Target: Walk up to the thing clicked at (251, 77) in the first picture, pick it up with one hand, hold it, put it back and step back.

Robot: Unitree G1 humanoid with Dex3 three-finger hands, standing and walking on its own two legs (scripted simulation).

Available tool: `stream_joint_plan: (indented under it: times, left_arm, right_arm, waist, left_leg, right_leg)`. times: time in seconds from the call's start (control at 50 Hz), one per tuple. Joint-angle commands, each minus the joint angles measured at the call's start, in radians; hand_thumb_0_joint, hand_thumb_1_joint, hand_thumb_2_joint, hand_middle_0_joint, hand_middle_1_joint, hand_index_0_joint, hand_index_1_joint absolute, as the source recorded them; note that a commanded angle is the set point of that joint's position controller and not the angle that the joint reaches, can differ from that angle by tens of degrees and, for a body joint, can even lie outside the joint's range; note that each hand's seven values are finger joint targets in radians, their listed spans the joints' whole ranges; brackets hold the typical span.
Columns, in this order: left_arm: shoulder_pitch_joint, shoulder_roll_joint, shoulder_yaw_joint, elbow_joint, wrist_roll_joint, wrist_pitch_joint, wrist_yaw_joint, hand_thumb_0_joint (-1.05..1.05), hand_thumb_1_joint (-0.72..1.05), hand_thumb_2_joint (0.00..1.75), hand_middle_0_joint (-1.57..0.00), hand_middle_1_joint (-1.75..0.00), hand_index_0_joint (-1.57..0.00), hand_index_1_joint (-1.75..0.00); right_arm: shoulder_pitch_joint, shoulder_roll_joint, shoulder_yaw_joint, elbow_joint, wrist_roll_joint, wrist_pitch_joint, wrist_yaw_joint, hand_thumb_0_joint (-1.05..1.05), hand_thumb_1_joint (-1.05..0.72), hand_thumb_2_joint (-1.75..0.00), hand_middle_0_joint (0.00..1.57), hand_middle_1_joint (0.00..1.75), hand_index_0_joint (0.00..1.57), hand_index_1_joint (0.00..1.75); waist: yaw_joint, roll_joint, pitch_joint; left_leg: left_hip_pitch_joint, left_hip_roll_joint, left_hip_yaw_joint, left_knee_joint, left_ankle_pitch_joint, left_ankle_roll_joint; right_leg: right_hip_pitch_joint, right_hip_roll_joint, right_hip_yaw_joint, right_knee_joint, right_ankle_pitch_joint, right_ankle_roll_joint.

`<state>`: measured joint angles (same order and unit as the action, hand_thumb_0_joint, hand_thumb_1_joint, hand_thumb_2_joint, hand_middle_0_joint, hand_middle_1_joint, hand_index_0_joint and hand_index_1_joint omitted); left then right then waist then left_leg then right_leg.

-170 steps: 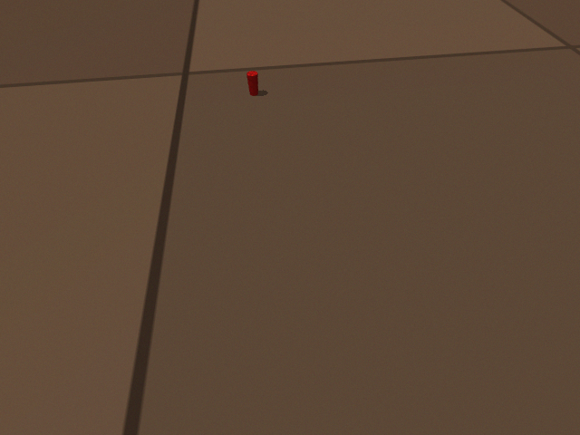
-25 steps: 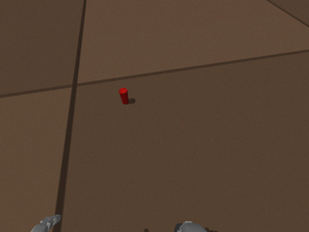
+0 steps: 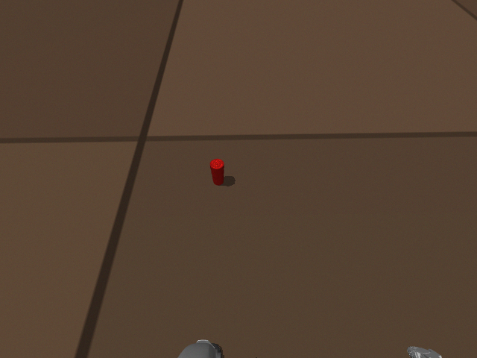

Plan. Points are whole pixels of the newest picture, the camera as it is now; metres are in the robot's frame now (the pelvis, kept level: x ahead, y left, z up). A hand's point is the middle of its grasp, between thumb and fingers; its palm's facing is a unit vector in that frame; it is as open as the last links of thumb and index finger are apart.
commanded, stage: walk up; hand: left
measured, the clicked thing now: (217, 172) +1.07 +0.18 -0.69
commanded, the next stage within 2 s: none
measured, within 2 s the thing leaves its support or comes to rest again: neither
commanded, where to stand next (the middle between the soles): +0.72 -0.01 m, yaw -2 degrees
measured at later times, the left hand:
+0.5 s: hand (137, 270) +0.30 +0.25 -0.13, palm faces -0.08 -0.91 -0.40, open 7.4 cm
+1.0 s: hand (154, 232) +0.39 +0.23 -0.13, palm faces +0.04 -0.92 -0.40, open 7.4 cm
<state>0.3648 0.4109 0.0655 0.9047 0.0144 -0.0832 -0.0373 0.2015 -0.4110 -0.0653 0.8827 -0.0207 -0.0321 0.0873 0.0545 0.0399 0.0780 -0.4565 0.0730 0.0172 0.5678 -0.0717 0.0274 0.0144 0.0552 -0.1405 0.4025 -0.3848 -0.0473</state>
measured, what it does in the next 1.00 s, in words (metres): walks ahead: left foot, then right foot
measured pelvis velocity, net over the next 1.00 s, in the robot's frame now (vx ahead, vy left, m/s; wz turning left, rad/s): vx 0.37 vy -0.05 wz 0.03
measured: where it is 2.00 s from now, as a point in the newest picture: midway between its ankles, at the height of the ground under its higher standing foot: (249, 252)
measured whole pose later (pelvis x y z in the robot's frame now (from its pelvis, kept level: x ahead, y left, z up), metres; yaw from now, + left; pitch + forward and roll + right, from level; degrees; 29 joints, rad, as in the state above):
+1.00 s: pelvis +0.37 -0.05 +0.01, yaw +2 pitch -3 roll -2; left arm 0.36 0.40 0.06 0.87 0.01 -0.09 -0.03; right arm 0.28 -0.43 -0.07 0.91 -0.03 -0.01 0.09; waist 0.03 0.06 0.08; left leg -0.47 0.08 -0.02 0.67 -0.17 0.00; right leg -0.07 -0.01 -0.14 0.43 -0.31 -0.02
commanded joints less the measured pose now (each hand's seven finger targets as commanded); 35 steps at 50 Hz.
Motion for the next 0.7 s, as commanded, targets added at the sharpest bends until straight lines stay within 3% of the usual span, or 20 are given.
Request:
stream_joint_plan:
  times: [0.0, 0.02, 0.04, 0.06, 0.08, 0.1, 0.12, 0.14, 0.18, 0.3, 0.36, 0.42, 0.48, 0.5, 0.52, 0.54, 0.56, 0.58, 0.62, 0.68]
  left_arm:
    - [-0.049, 0.261, 0.059, -0.105, -0.008, -0.015, 0.023, 0.0, 0.9, 0.9, -0.2, -0.3, -0.2, -0.3]
    - [-0.017, 0.22, 0.041, -0.117, -0.013, -0.011, 0.024, 0.0, 0.9, 0.9, -0.2, -0.3, -0.2, -0.3]
    - [0.039, 0.139, 0.016, -0.128, -0.026, -0.009, 0.024, 0.0, 0.9, 0.9, -0.2, -0.3, -0.2, -0.3]
    - [0.074, 0.174, 0.032, -0.108, -0.038, 0.0, 0.032, 0.0, 0.9, 0.9, -0.2, -0.3, -0.2, -0.3]
    - [0.013, 0.24, 0.035, -0.096, -0.017, 0.005, 0.04, 0.0, 0.9, 0.9, -0.2, -0.3, -0.2, -0.3]
    - [-0.036, 0.25, 0.028, -0.102, -0.013, -0.003, 0.035, 0.0, 0.9, 0.9, -0.2, -0.3, -0.2, -0.3]
    - [-0.021, 0.228, 0.025, -0.092, -0.022, -0.003, 0.027, 0.0, 0.9, 0.9, -0.2, -0.3, -0.2, -0.3]
    - [0.002, 0.212, 0.025, -0.08, -0.025, 0.001, 0.018, 0.0, 0.9, 0.9, -0.2, -0.3, -0.2, -0.3]
    - [0.035, 0.196, 0.025, -0.066, -0.025, 0.017, 0.003, 0.0, 0.9, 0.9, -0.2, -0.3, -0.2, -0.3]
    - [-0.067, 0.183, 0.034, -0.091, -0.007, 0.02, -0.028, 0.0, 0.9, 0.9, -0.2, -0.3, -0.2, -0.3]
    - [-0.155, 0.167, 0.04, -0.099, -0.004, 0.011, -0.037, 0.0, 0.9, 0.9, -0.2, -0.3, -0.2, -0.3]
    - [-0.143, 0.161, 0.043, -0.084, -0.006, 0.001, -0.032, 0.0, 0.9, 0.9, -0.2, -0.3, -0.2, -0.3]
    - [0.03, 0.22, 0.071, -0.018, -0.001, -0.018, -0.01, 0.0, 0.9, 0.9, -0.2, -0.3, -0.2, -0.3]
    - [0.108, 0.279, 0.095, -0.005, 0.005, -0.025, 0.002, 0.0, 0.9, 0.9, -0.2, -0.3, -0.2, -0.3]
    - [0.113, 0.345, 0.106, -0.03, 0.004, -0.03, 0.013, 0.0, 0.9, 0.9, -0.2, -0.3, -0.2, -0.3]
    - [0.075, 0.362, 0.101, -0.036, -0.009, -0.021, 0.013, 0.0, 0.9, 0.9, -0.2, -0.3, -0.2, -0.3]
    - [0.028, 0.349, 0.093, -0.059, -0.016, -0.018, 0.014, 0.0, 0.9, 0.9, -0.2, -0.3, -0.2, -0.3]
    - [-0.012, 0.312, 0.082, -0.067, -0.022, -0.018, 0.017, 0.0, 0.9, 0.9, -0.2, -0.3, -0.2, -0.3]
    - [-0.086, 0.258, 0.062, -0.08, -0.024, -0.021, 0.022, 0.0, 0.9, 0.9, -0.2, -0.3, -0.2, -0.3]
    - [-0.063, 0.234, 0.053, -0.083, -0.016, -0.033, 0.019, 0.0, 0.9, 0.9, -0.2, -0.3, -0.2, -0.3]
  right_arm:
    - [0.027, -0.185, -0.059, -0.084, -0.011, -0.044, -0.021, 0.0, -0.9, -0.9, 0.2, 0.3, 0.2, 0.3]
    - [0.164, -0.23, -0.077, -0.05, -0.028, -0.054, -0.03, 0.0, -0.9, -0.9, 0.2, 0.3, 0.2, 0.3]
    - [0.266, -0.305, -0.104, -0.045, -0.046, -0.058, -0.045, 0.0, -0.9, -0.9, 0.2, 0.3, 0.2, 0.3]
    - [0.264, -0.341, -0.11, -0.062, -0.016, -0.06, -0.052, 0.0, -0.9, -0.9, 0.2, 0.3, 0.2, 0.3]
    - [0.249, -0.318, -0.117, -0.058, 0.013, -0.055, -0.055, 0.0, -0.9, -0.9, 0.2, 0.3, 0.2, 0.3]
    - [0.221, -0.28, -0.101, -0.076, 0.026, -0.052, -0.062, 0.0, -0.9, -0.9, 0.2, 0.3, 0.2, 0.3]
    - [0.157, -0.248, -0.075, -0.088, 0.03, -0.054, -0.068, 0.0, -0.9, -0.9, 0.2, 0.3, 0.2, 0.3]
    - [0.118, -0.232, -0.063, -0.093, 0.035, -0.057, -0.071, 0.0, -0.9, -0.9, 0.2, 0.3, 0.2, 0.3]
    - [0.083, -0.22, -0.056, -0.097, 0.038, -0.068, -0.069, 0.0, -0.9, -0.9, 0.2, 0.3, 0.2, 0.3]
    - [0.066, -0.245, -0.065, -0.113, 0.016, -0.085, -0.054, 0.0, -0.9, -0.9, 0.2, 0.3, 0.2, 0.3]
    - [0.095, -0.243, -0.066, -0.104, 0.015, -0.081, -0.049, 0.0, -0.9, -0.9, 0.2, 0.3, 0.2, 0.3]
    - [0.088, -0.244, -0.068, -0.113, 0.018, -0.069, -0.048, 0.0, -0.9, -0.9, 0.2, 0.3, 0.2, 0.3]
    - [0.109, -0.196, -0.051, -0.129, 0.019, -0.056, -0.054, 0.0, -0.9, -0.9, 0.2, 0.3, 0.2, 0.3]
    - [0.168, -0.14, -0.03, -0.13, 0.019, -0.055, -0.051, 0.0, -0.9, -0.9, 0.2, 0.3, 0.2, 0.3]
    - [0.23, -0.093, -0.01, -0.131, 0.021, -0.047, -0.049, 0.0, -0.9, -0.9, 0.2, 0.3, 0.2, 0.3]
    - [0.185, -0.22, -0.043, -0.11, 0.02, -0.036, -0.06, 0.0, -0.9, -0.9, 0.2, 0.3, 0.2, 0.3]
    - [0.143, -0.247, -0.05, -0.095, 0.014, -0.03, -0.067, 0.0, -0.9, -0.9, 0.2, 0.3, 0.2, 0.3]
    - [0.131, -0.241, -0.052, -0.074, 0.025, -0.027, -0.065, 0.0, -0.9, -0.9, 0.2, 0.3, 0.2, 0.3]
    - [0.195, -0.209, -0.043, -0.037, 0.036, -0.018, -0.053, 0.0, -0.9, -0.9, 0.2, 0.3, 0.2, 0.3]
    - [0.21, -0.187, -0.044, -0.018, 0.02, -0.005, -0.039, 0.0, -0.9, -0.9, 0.2, 0.3, 0.2, 0.3]
  waist:
    - [-0.08, -0.051, -0.052]
    - [-0.132, 0.059, -0.149]
    - [-0.157, 0.267, -0.267]
    - [-0.153, 0.271, -0.279]
    - [-0.156, 0.155, -0.249]
    - [-0.153, 0.055, -0.195]
    - [-0.111, 0.003, -0.144]
    - [-0.083, 0.017, -0.082]
    - [-0.054, 0.056, -0.029]
    - [-0.064, 0.118, 0.072]
    - [-0.087, 0.113, 0.063]
    - [-0.071, 0.108, -0.005]
    - [0.021, -0.068, -0.146]
    - [0.052, -0.248, -0.203]
    - [0.03, -0.376, -0.202]
    - [0.044, -0.285, -0.17]
    - [0.033, -0.228, -0.103]
    - [0.016, -0.168, -0.033]
    - [-0.046, -0.187, -0.011]
    - [-0.049, -0.201, -0.009]
  left_leg:
    - [0.234, -0.04, 0.034, -0.073, -0.101, 0.049]
    - [0.457, -0.027, -0.019, -0.106, -0.152, 0.1]
    - [0.674, 0.2, -0.345, -0.135, -0.198, 0.169]
    - [0.814, 0.345, -0.697, -0.23, -0.163, 0.273]
    - [0.764, 0.368, -0.686, -0.232, -0.146, 0.304]
    - [0.641, 0.324, -0.54, -0.233, 0.02, 0.27]
    - [0.53, 0.267, -0.36, -0.238, 0.119, 0.21]
    - [0.425, 0.232, -0.266, -0.263, 0.114, 0.17]
    - [0.299, 0.182, -0.167, -0.302, 0.075, 0.156]
    - [0.237, 0.169, -0.106, -0.396, -0.194, 0.201]
    - [0.226, 0.143, -0.067, -0.355, -0.13, 0.173]
    - [0.284, 0.147, -0.059, -0.249, 0.026, 0.16]
    - [0.225, 0.083, -0.002, 0.098, 0.066, 0.107]
    - [0.093, 0.002, 0.06, 0.338, -0.093, 0.077]
    - [-0.083, -0.104, 0.019, 0.517, -0.458, 0.032]
    - [-0.164, -0.09, -0.026, 0.618, -0.465, 0.027]
    - [-0.162, -0.042, -0.077, 0.643, -0.436, 0.023]
    - [-0.137, -0.023, -0.143, 0.63, -0.355, 0.02]
    - [-0.077, -0.008, -0.133, 0.547, -0.251, 0.019]
    - [-0.042, -0.032, -0.104, 0.499, -0.167, -0.001]
  right_leg:
    - [-0.133, -0.271, 0.134, 0.118, 0.568, -0.086]
    - [-0.233, -0.204, 0.095, 0.374, 0.552, -0.06]
    - [-0.446, -0.106, 0.057, 0.644, 0.216, -0.011]
    - [-0.677, 0.032, 0.089, 0.773, -0.167, 0.01]
    - [-0.702, -0.055, 0.19, 0.824, -0.166, -0.012]
    - [-0.664, -0.068, 0.238, 0.832, -0.12, -0.005]
    - [-0.597, -0.094, 0.278, 0.8, -0.045, -0.001]
    - [-0.551, -0.109, 0.264, 0.751, 0.0, 0.003]
    - [-0.5, -0.115, 0.219, 0.701, 0.055, 0.023]
    - [-0.543, -0.182, 0.157, 0.418, 0.179, 0.066]
    - [-0.466, -0.172, 0.127, 0.253, 0.268, 0.049]
    - [-0.37, -0.133, 0.092, 0.169, 0.287, 0.035]
    - [-0.036, -0.105, 0.101, 0.088, 0.241, 0.007]
    - [0.1, -0.191, 0.227, 0.017, 0.073, -0.017]
    - [0.152, -0.425, 0.622, -0.083, -0.07, -0.064]
    - [0.107, -0.507, 0.808, -0.165, -0.167, -0.172]
    - [-0.015, -0.504, 0.794, -0.188, -0.229, -0.2]
    - [-0.108, -0.444, 0.654, -0.205, -0.188, -0.143]
    - [-0.173, -0.317, 0.393, -0.187, -0.037, -0.06]
    - [-0.225, -0.274, 0.275, -0.195, 0.122, -0.083]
